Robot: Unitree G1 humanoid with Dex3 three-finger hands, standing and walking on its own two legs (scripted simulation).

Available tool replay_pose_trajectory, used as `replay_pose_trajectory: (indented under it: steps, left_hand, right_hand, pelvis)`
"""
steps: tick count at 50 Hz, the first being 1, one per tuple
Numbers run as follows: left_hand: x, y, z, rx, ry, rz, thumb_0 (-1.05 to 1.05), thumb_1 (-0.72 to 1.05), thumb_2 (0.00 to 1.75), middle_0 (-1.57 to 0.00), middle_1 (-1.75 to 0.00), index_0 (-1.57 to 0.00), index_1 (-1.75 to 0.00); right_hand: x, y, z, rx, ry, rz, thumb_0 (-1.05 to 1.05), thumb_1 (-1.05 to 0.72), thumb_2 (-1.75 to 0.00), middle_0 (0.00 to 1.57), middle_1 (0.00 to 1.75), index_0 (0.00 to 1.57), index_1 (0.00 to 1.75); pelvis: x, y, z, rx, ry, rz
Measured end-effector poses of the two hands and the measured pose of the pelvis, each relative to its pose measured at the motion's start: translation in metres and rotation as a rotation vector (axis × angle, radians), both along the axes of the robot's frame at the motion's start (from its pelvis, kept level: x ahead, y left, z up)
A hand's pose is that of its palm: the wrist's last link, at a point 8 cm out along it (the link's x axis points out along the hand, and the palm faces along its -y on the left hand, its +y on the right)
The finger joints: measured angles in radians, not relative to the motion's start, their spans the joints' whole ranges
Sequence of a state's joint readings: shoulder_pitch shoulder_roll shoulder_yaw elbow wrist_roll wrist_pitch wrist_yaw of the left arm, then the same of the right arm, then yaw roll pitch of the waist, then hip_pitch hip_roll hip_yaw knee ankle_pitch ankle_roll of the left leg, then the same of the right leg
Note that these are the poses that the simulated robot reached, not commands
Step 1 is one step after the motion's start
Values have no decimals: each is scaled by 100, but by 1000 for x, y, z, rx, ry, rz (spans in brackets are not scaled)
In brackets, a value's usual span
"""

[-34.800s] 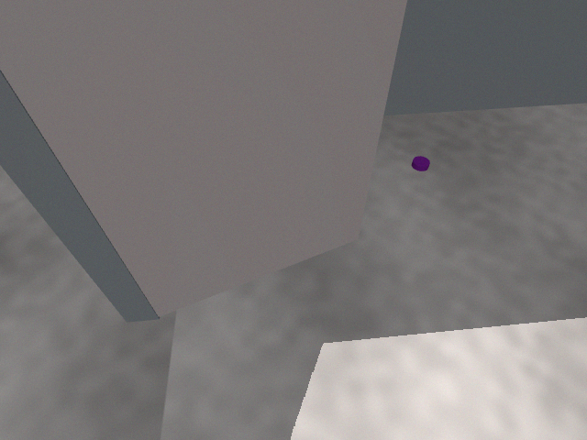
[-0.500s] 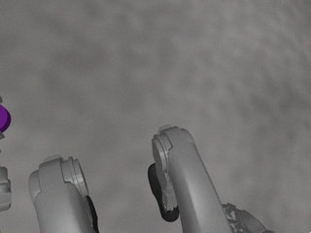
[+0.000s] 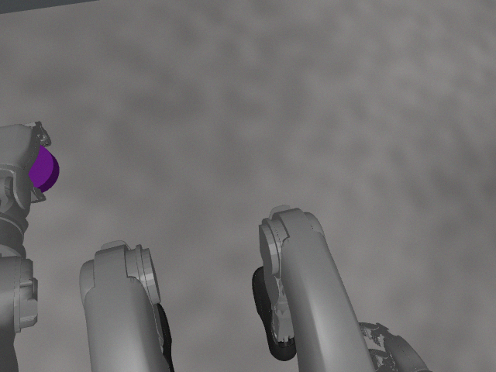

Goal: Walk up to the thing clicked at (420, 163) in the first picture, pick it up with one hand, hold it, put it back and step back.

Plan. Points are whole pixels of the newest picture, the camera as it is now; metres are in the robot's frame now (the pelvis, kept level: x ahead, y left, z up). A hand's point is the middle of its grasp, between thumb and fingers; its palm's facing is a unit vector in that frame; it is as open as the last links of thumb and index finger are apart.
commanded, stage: lift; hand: left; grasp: from above
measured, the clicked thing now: (27, 168) +0.47 +0.30 -0.17
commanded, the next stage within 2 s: hold in 1.48 s
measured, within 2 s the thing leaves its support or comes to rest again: neither
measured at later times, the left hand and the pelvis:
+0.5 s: hand out of the picture +0.39 +0.30 +0.01, palm faces -0.41 -0.10 -0.91, open 10.5 cm; pelvis +0.00 +0.00 +0.11, yaw +3 degrees
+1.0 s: hand out of the picture +0.34 +0.27 +0.22, palm faces -0.43 -0.13 -0.89, open 10.5 cm; pelvis +0.02 +0.00 +0.29, yaw +5 degrees
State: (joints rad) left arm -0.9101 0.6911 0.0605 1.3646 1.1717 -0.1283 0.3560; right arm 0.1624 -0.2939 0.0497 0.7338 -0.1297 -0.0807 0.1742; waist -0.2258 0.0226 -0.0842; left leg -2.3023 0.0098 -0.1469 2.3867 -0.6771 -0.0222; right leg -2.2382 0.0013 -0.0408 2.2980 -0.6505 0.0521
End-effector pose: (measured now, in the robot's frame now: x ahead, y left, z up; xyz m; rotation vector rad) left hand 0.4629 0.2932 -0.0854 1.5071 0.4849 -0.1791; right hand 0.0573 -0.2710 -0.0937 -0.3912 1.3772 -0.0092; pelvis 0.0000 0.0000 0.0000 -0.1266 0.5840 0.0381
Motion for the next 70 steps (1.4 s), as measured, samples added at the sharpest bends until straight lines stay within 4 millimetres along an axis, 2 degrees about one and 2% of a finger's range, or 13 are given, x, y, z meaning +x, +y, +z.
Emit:
replay_pose_trajectory:
  steps: [10,21,32,43,48,54,70]
  left_hand:
    - [-23,7,47,-25,53,-16,0,-3,51,-52,-72,-61,-67]
    - [-57,8,125,-38,14,-46,0,-4,54,-50,-74,-60,-69]
    - [-89,-2,221,-52,-11,-19,0,-5,56,-50,-74,-60,-70]
    - [-113,-16,324,-63,9,-4,0,-7,56,-51,-74,-61,-69]
    - [-116,-22,356,-67,21,-9,0,-7,57,-51,-74,-61,-69]
    - [-115,-28,386,-64,23,-10,0,-6,56,-51,-74,-60,-69]
    - [-99,-35,449,-55,21,17,0,-6,56,-51,-74,-60,-70]
  right_hand:
    - [3,0,27,-2,0,-61,1,-91,-90,20,30,21,30]
    - [44,-1,79,-21,-139,-65,1,-91,-90,20,30,21,30]
    - [86,17,149,19,-277,-77,1,-91,-90,20,30,21,30]
    - [96,24,236,43,-350,-119,1,-91,-90,20,30,21,30]
    - [96,21,270,32,-368,-136,1,-91,-90,20,30,21,30]
    - [96,16,302,19,-372,-160,1,-91,-90,20,30,21,30]
    - [101,16,361,26,-369,-189,1,-91,-90,20,30,21,30]
  pelvis:
    - [-1,2,34,8,14,21]
    - [-5,3,87,20,-1,31]
    - [-1,1,161,48,-63,46]
    - [10,-1,250,83,-175,50]
    - [19,-2,283,95,-220,50]
    - [31,-2,316,104,-265,49]
    - [56,2,377,124,-373,43]
